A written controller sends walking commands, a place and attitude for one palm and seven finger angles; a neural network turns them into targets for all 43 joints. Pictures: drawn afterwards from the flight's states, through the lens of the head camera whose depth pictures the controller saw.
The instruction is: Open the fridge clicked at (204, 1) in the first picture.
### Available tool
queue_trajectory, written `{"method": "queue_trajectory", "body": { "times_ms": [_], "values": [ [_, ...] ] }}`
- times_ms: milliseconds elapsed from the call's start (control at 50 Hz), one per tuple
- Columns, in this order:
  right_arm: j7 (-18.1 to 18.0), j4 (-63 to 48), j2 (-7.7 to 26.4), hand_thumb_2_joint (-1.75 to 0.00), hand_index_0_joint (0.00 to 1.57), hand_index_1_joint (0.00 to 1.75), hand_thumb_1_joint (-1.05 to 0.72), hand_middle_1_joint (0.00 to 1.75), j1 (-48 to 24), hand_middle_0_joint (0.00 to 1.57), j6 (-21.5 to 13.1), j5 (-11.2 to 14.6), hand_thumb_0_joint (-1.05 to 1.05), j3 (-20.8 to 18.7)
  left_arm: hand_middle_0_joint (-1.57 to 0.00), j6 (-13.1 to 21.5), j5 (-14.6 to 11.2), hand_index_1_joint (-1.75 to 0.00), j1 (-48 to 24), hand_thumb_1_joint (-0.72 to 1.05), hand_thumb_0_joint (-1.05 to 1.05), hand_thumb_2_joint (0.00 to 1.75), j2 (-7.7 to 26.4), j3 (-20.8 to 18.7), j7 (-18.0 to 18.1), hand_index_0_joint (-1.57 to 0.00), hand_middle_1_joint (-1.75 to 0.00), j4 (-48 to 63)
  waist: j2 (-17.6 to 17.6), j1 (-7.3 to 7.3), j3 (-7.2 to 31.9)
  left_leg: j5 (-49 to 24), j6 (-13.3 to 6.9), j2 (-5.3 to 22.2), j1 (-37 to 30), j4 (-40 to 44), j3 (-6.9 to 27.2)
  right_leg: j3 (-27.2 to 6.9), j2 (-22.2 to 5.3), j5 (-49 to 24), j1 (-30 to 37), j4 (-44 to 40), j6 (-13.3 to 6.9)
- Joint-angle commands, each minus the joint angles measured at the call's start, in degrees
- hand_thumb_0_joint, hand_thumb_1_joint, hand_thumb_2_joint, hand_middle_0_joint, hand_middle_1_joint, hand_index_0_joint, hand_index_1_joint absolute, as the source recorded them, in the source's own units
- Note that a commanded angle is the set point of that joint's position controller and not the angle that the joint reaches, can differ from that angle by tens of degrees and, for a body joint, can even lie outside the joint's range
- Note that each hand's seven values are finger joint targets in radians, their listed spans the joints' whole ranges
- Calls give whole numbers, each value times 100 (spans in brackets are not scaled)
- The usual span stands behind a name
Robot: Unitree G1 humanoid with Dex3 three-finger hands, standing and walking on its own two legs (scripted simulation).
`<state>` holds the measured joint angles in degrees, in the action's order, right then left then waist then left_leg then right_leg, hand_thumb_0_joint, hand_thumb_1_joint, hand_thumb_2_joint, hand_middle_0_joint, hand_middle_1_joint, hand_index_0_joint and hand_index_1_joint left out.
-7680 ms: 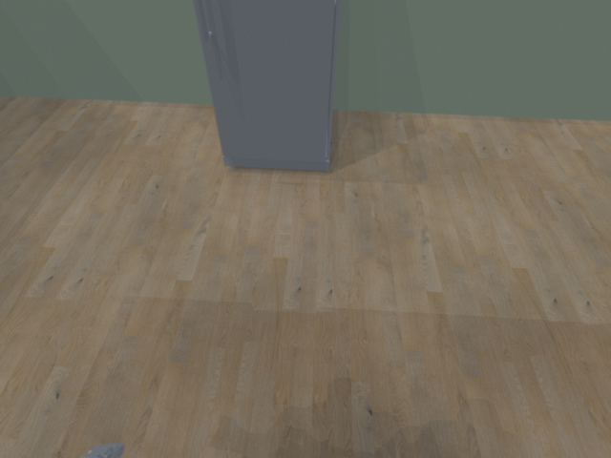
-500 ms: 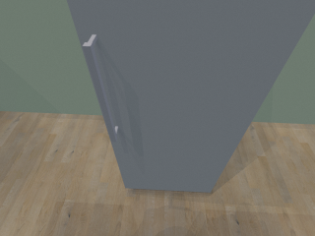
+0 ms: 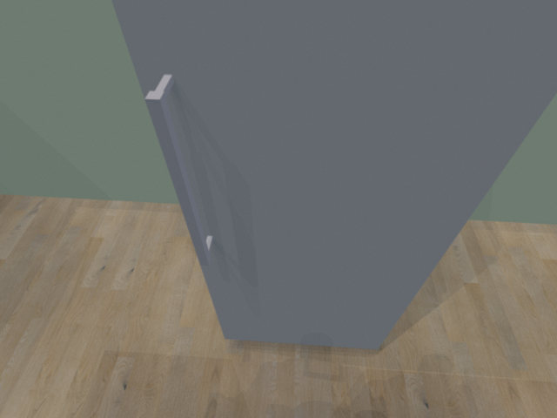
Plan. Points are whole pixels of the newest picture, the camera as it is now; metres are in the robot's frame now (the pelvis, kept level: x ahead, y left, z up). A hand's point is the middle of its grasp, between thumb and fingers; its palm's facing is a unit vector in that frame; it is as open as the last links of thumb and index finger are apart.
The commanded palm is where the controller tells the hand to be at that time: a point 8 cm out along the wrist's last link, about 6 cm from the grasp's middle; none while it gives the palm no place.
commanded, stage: come to a stop and stand still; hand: left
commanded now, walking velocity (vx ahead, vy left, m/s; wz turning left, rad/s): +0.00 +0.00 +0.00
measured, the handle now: (189, 190) +0.42 +0.17 +0.09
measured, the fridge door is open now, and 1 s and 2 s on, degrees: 0 0 0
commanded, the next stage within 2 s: look again from close up in 0.28 s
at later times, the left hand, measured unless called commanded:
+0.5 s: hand out of the picture +0.05 +0.20 -0.17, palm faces +0.00 -0.97 -0.26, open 7.4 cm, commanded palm none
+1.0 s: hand out of the picture +0.03 +0.18 -0.17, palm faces +0.03 -0.97 -0.23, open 7.4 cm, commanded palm none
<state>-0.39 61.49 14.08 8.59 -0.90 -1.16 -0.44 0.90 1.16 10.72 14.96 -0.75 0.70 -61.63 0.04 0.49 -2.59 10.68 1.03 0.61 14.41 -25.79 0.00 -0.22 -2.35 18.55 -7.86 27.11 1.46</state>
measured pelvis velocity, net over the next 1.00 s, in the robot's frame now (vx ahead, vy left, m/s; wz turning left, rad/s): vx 0.02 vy -0.01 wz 0.01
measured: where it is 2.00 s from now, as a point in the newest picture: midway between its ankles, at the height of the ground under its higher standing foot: outside the picture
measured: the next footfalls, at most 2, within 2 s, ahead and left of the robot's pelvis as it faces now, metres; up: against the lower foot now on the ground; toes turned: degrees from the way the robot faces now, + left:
none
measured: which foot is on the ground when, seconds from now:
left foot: down 0.00-1.00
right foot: down 0.00-1.00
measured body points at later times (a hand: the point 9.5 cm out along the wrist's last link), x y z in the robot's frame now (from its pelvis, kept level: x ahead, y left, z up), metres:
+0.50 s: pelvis +0.01 -0.01 +0.00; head +0.03 -0.01 +0.45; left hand +0.06 +0.25 -0.15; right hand +0.06 -0.26 -0.15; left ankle +0.03 +0.13 -0.74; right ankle -0.04 -0.13 -0.74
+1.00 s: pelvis +0.02 -0.01 +0.00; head +0.03 -0.01 +0.45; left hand +0.03 +0.24 -0.15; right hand +0.06 -0.25 -0.15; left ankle +0.03 +0.13 -0.74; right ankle -0.04 -0.13 -0.74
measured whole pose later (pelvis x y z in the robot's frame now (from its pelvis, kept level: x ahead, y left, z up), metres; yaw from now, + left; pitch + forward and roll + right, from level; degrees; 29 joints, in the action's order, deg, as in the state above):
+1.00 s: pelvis +0.02 -0.01 +0.00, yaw +1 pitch -1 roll +1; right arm -1.0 65.4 11.0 10.7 -0.7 -1.0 -0.1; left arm 0.8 1.0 13.4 11.9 -0.4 1.1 -64.4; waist -0.9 0.6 -2.5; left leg 11.0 1.9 1.2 12.0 -23.9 0.9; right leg 0.9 -1.7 18.3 -4.4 23.6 0.8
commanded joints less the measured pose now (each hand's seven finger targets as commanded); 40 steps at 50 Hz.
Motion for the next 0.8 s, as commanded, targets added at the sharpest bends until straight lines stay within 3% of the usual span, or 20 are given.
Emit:
{"method": "queue_trajectory", "body": {
  "times_ms": [0,200,380,520,780],
  "values": [
    [-63,-206,835,-90,20,30,-90,30,48,20,-110,29,0,-133,-20,79,-3,-30,112,90,0,90,907,-159,55,-20,-30,240,-36,-3,344,-1312,-237,519,-587,302,381,-269,-401,-1299,-203,-481,-250],
    [-70,-63,836,-90,20,30,-90,30,44,20,-94,31,0,-93,-20,66,-11,-30,35,90,0,90,931,-160,65,-20,-30,201,-88,16,324,-1473,-198,507,-648,331,351,-203,-441,-1546,-31,-586,-234],
    [-72,50,762,-90,20,30,-90,30,100,20,-72,28,0,-71,-20,47,-25,-30,91,90,0,90,819,-128,66,-20,-30,114,3,-12,195,-1113,-151,484,-646,436,332,-226,-435,-1177,-143,-737,-234],
    [-101,93,671,-90,20,30,-90,30,175,20,-83,42,0,-85,-20,76,-23,-30,250,90,0,90,736,-125,88,-20,-30,62,-88,-5,321,-1474,-143,496,-732,304,259,-194,-461,-1858,22,-681,-242],
    [-117,174,513,-90,20,30,-90,30,290,20,-74,38,0,-81,-20,56,-28,-30,415,90,0,90,539,-106,97,-20,-30,-24,49,-12,180,-1296,-137,486,-686,368,279,-191,-417,-1443,-75,-745,-235]
  ]
}}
